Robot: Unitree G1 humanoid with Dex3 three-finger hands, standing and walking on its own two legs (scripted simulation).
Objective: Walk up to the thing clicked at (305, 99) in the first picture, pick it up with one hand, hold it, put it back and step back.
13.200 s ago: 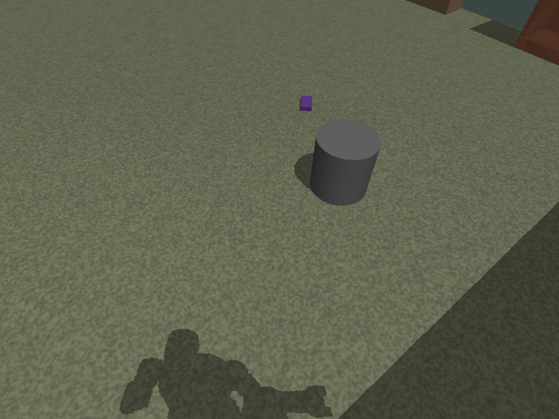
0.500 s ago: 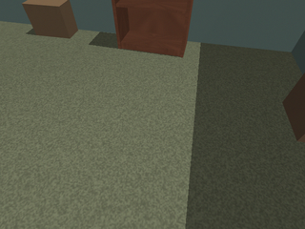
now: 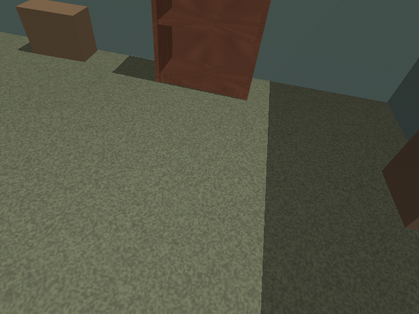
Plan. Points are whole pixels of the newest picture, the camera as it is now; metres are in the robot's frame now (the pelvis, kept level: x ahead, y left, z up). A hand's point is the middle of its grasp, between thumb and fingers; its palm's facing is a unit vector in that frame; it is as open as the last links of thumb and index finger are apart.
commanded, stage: walk up
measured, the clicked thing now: out of the picture +0.26 +1.12 -0.76
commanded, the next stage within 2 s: none
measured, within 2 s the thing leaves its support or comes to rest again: neither
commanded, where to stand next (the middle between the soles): +1.10 -0.11 m, yaw -1 degrees
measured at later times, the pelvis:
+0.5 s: pelvis +0.27 -0.06 +0.01, yaw -4 degrees
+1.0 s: pelvis +0.53 -0.04 +0.01, yaw -3 degrees
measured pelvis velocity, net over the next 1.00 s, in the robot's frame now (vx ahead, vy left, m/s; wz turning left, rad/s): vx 0.53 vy -0.04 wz -0.05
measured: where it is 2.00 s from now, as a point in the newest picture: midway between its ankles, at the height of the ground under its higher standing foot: (216, 193)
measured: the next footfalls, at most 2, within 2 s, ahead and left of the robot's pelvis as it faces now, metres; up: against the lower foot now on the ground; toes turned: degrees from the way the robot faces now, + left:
right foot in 0.28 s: +0.32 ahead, -0.17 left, +0.00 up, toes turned -7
left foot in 0.74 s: +0.58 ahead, +0.07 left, +0.00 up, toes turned +3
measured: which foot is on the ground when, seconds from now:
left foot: down 0.00-0.34, up 0.36-0.72, down 0.74-1.00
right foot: up 0.00-0.26, down 0.28-0.78, up 0.80-1.00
